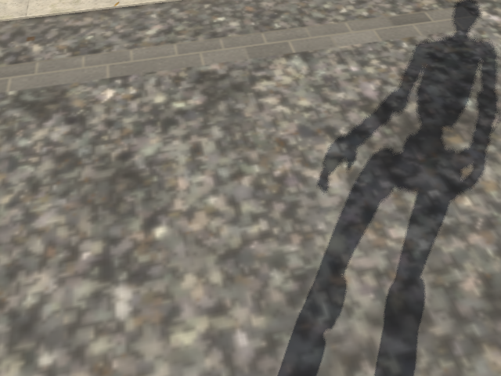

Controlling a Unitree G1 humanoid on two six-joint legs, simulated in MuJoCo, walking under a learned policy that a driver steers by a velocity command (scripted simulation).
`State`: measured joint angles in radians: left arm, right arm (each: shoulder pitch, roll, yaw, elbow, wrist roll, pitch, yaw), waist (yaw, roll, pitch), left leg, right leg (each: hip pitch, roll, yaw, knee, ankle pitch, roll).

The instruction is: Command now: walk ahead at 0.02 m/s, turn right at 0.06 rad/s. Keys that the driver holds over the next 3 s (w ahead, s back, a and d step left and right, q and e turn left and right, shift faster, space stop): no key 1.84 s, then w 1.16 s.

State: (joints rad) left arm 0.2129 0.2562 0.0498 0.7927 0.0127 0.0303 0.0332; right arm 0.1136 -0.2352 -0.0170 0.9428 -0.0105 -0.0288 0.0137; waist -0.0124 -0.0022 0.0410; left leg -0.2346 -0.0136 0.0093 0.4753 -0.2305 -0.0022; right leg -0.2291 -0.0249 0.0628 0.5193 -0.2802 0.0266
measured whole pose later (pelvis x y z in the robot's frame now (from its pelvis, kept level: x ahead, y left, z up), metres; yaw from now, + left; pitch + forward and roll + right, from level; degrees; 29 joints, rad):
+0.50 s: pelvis +0.02 -0.01 +0.00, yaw +1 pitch -2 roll +0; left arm 0.20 0.24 0.04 0.94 0.01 0.00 0.03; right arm 0.11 -0.26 -0.02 1.08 0.00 0.01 -0.02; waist -0.01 0.00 0.05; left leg -0.19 0.02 -0.01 0.51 -0.28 -0.02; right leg -0.17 0.00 0.04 0.52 -0.32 0.01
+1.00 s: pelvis +0.01 -0.01 +0.00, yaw +1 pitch -2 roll +0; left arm 0.25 0.21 0.01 1.07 0.00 -0.01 0.04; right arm 0.19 -0.22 -0.01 1.12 0.00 0.01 -0.04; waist -0.01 0.00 0.04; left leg -0.22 0.01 -0.01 0.51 -0.27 -0.01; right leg -0.18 0.00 0.03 0.50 -0.29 0.02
